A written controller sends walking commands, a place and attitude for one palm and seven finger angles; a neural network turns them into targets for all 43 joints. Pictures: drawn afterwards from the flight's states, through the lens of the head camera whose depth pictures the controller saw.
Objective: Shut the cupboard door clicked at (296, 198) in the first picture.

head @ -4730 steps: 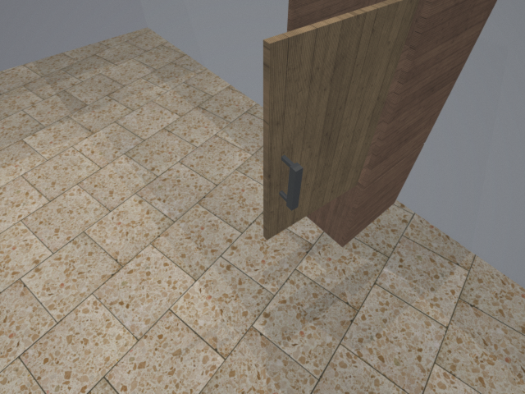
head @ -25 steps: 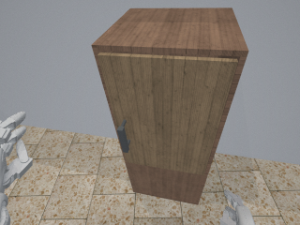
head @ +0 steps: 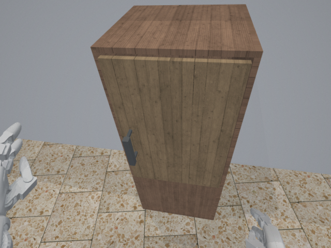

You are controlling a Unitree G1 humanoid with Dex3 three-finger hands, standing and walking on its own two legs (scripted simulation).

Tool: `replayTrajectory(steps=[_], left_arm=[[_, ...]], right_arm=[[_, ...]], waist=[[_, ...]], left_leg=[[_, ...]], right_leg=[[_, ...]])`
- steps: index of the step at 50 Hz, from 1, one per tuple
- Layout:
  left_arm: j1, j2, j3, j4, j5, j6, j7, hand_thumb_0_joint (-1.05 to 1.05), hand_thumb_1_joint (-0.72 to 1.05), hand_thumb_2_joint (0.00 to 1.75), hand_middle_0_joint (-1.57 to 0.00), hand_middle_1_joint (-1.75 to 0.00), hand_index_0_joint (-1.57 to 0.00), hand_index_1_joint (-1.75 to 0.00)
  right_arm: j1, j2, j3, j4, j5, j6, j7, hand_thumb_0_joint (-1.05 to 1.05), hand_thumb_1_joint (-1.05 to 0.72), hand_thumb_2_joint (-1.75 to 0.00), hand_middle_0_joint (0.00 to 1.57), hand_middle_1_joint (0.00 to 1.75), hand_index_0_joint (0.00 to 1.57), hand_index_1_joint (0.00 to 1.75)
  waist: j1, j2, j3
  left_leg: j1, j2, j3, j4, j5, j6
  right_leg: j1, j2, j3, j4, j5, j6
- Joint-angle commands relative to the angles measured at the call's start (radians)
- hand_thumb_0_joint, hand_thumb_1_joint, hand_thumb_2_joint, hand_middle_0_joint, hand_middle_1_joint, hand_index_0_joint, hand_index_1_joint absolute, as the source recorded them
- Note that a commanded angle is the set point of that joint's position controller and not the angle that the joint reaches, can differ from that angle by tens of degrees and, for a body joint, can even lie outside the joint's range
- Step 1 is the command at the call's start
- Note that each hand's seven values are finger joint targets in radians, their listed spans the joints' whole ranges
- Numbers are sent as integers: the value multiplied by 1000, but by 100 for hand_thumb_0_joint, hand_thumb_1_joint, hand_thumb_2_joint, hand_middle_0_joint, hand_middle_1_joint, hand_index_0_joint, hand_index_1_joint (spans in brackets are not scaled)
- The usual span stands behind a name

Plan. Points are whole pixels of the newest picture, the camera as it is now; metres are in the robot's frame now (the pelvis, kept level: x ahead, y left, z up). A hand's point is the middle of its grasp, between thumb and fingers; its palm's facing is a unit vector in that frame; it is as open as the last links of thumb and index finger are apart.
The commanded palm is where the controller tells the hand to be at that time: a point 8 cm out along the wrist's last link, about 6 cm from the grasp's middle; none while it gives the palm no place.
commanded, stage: step back with the hand held close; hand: left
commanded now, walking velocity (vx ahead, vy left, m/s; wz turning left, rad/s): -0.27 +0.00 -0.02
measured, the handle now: (131, 147) +0.48 +0.19 -0.09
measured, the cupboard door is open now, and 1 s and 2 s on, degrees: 0 0 0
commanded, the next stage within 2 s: stop stepping back and stand still in 1.28 s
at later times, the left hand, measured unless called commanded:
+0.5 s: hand (4, 203) +0.15 +0.30 +0.15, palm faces +0.39 -0.78 -0.48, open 7.4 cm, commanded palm +0.09 +0.33 +0.17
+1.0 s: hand out of the picture +0.08 +0.30 +0.16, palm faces +0.46 -0.75 -0.48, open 7.4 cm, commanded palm +0.01 +0.33 +0.17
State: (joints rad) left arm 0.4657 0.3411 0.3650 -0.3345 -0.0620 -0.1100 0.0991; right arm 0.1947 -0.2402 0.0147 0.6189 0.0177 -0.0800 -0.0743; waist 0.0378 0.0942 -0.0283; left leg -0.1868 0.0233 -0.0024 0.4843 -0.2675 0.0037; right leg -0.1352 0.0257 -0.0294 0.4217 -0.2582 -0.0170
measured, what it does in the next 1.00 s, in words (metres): shifts its weight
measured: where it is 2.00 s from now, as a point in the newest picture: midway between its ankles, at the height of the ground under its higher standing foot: outside the picture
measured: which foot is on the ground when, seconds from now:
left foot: down 0.00-1.00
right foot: down 0.00-1.00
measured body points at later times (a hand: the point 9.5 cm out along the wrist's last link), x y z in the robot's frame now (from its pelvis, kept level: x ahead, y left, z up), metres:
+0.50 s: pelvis -0.05 +0.03 -0.01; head -0.06 +0.03 +0.44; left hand +0.12 +0.33 +0.18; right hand +0.11 -0.21 -0.08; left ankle +0.00 +0.12 -0.74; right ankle -0.02 -0.11 -0.74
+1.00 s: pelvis -0.12 +0.03 -0.02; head -0.11 +0.04 +0.43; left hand +0.05 +0.33 +0.19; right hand +0.03 -0.22 -0.10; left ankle -0.01 +0.12 -0.74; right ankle -0.02 -0.10 -0.74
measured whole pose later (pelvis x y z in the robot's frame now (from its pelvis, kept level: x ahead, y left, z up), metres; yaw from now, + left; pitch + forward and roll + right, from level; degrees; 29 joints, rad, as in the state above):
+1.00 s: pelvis -0.12 +0.03 -0.02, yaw +2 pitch +0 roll -2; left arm 0.52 0.44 0.46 -0.49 -0.01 -0.25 0.17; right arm 0.24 -0.22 0.00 0.59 0.00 -0.09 -0.07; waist -0.04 0.00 0.01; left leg -0.50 0.01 0.02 0.66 -0.22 0.05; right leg -0.44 0.04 0.03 0.59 -0.17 0.02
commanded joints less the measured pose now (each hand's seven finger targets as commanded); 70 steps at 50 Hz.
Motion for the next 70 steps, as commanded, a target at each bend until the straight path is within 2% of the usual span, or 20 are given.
replayTrajectory(steps=[1, 5, 10, 17, 25, 38, 45, 51, 53, 55, 57, 58, 60, 63, 64, 65, 66, 67, 68, 70], left_arm=[[-31, 230, 138, -204, 4, -101, 32, 0, 90, 90, -20, -30, -20, -30], [5, 271, 176, -276, -1, -103, 45, 0, 90, 90, -20, -30, -20, -30], [44, 275, 187, -285, -7, -85, 52, 0, 90, 90, -20, -30, -20, -30], [90, 263, 186, -298, -6, -89, 61, 0, 90, 90, -20, -30, -20, -30], [23, 265, 206, -323, 24, -134, 71, 0, 90, 90, -20, -30, -20, -30], [-40, 253, 183, -355, 39, -181, 96, 0, 90, 90, -20, -30, -20, -30], [22, 277, 229, -341, 38, -201, 97, 0, 90, 90, -20, -30, -20, -30], [34, 269, 257, -380, 47, -215, 84, 0, 90, 90, -20, -30, -20, -30], [32, 281, 277, -382, 50, -215, 79, 0, 90, 90, -20, -30, -20, -30], [27, 312, 310, -381, 47, -213, 78, 0, 90, 90, -20, -30, -20, -30], [20, 284, 254, -383, 29, -191, 86, 0, 90, 90, -20, -30, -20, -30], [-1, 286, 227, -379, 28, -173, 98, 0, 90, 90, -20, -30, -20, -30], [-78, 289, 201, -414, 28, -158, 100, 0, 90, 90, -20, -30, -20, -30], [-109, 266, 182, -371, 39, -164, 98, 0, 90, 90, -20, -30, -20, -30], [-132, 252, 164, -375, 34, -173, 92, 0, 90, 90, -20, -30, -20, -30], [-172, 266, 164, -412, 32, -193, 88, 0, 90, 90, -20, -30, -20, -30], [-180, 252, 187, -428, 42, -212, 93, 0, 90, 90, -20, -30, -20, -30], [-169, 267, 212, -426, 43, -207, 99, 0, 90, 90, -20, -30, -20, -30], [-107, 260, 215, -383, 17, -203, 86, 0, 90, 90, -20, -30, -20, -30], [-89, 251, 217, -459, 5, -185, 74, 0, 90, 90, -20, -30, -20, -30]], right_arm=[[-113, -98, -55, -157, -5, -12, -7, 0, -90, -90, 20, 30, 20, 30], [-123, -117, -64, -189, -6, 15, -23, 0, -90, -90, 20, 30, 20, 30], [-110, -119, -71, -218, -2, 52, -29, 0, -90, -90, 20, 30, 20, 30], [-106, -118, -67, -233, 0, 60, -27, 0, -90, -90, 20, 30, 20, 30], [-86, -133, -66, -230, -4, 16, -32, 0, -90, -90, 20, 30, 20, 30], [-50, -118, -64, -177, -21, -50, -17, 0, -90, -90, 20, 30, 20, 30], [-55, -124, -74, -172, -19, -52, -11, 0, -90, -90, 20, 30, 20, 30], [-68, -127, -82, -181, -19, -75, -11, 0, -90, -90, 20, 30, 20, 30], [-74, -133, -90, -185, -15, -79, -9, 0, -90, -90, 20, 30, 20, 30], [-68, -124, -101, -188, -17, -78, -7, 0, -90, -90, 20, 30, 20, 30], [-48, -79, -99, -163, -22, -61, 15, 0, -90, -90, 20, 30, 20, 30], [-41, -64, -99, -134, -27, -39, 32, 0, -90, -90, 20, 30, 20, 30], [-19, -67, -98, -109, -30, -14, 41, 0, -90, -90, 20, 30, 20, 30], [-36, -64, -75, -124, -28, -21, 14, 0, -90, -90, 20, 30, 20, 30], [-18, -79, -70, -105, -27, -24, 8, 0, -90, -90, 20, 30, 20, 30], [-47, -107, -80, -111, -27, -32, -5, 0, -90, -90, 20, 30, 20, 30], [-59, -136, -83, -131, -28, -48, -13, 0, -90, -90, 20, 30, 20, 30], [-65, -84, -96, -131, -33, -73, -21, 0, -90, -90, 20, 30, 20, 30], [-48, -82, -120, -123, -23, -90, -6, 0, -90, -90, 20, 30, 20, 30], [-35, -93, -125, -124, -33, -105, 16, 0, -90, -90, 20, 30, 20, 30]], waist=[[-28, -104, -60], [-25, -17, -143], [-26, -50, -180], [-29, -32, -133], [-37, 31, -33], [-50, -50, -21], [-48, -8, -67], [-42, 75, -95], [-39, 83, -82], [-41, -8, -57], [-50, -218, -41], [-49, -327, -65], [-71, -339, -81], [-65, -296, 13], [-84, -183, 9], [-81, 17, 36], [-67, 268, -13], [-43, 212, -100], [-53, 148, -161], [-40, 94, -124]], left_leg=[[-1, 5, 0, 17, 144, 32], [48, 44, -12, -36, 430, 31], [-3, 63, -19, -35, 504, 26], [-169, 76, -48, -89, 245, 39], [-514, 112, -128, -208, -335, 93], [-412, 55, -103, -54, -320, 60], [-500, 90, -125, -106, -358, 76], [-707, 189, -182, -179, -496, 125], [-761, 196, -144, -135, -557, 129], [-695, 126, -64, 22, -530, 91], [-417, 9, 10, 359, -369, 0], [-273, -26, 35, 596, -258, -32], [-201, -26, -3, 743, -205, -33], [-74, -14, -1, 269, -223, 2], [-55, -28, 23, 35, -161, 7], [-111, 68, -33, -127, -171, 33], [-333, 314, -266, -255, -195, 133], [-345, 382, -235, -244, -65, 169], [-312, 383, -199, -223, -107, 153], [-258, 357, -146, -144, 3, 164]], right_leg=[[-91, -169, 129, -106, 231, -22], [-32, -97, 55, 13, 425, 15], [28, -81, 55, 63, 504, 19], [38, -67, 75, 70, 329, 24], [133, -25, 84, 139, 82, 35], [-120, -75, 170, 6, -167, -5], [-20, -32, 152, 97, -64, 9], [163, 38, 117, 350, 76, 28], [167, 36, 162, 380, 33, 22], [23, -28, 299, 254, -43, -17], [-356, -249, 577, -82, -319, -122], [-473, -350, 644, -237, -420, -173], [-509, -322, 547, -282, -358, -158], [-513, -197, 357, -151, -113, -77], [-469, -152, 307, -65, -76, -36], [-432, -67, 239, 94, -51, 7], [-269, 49, 106, 413, -71, 65], [-226, 69, 86, 663, -142, 69], [-222, 65, 110, 778, -180, 56], [-287, 30, 98, 720, -194, 56]])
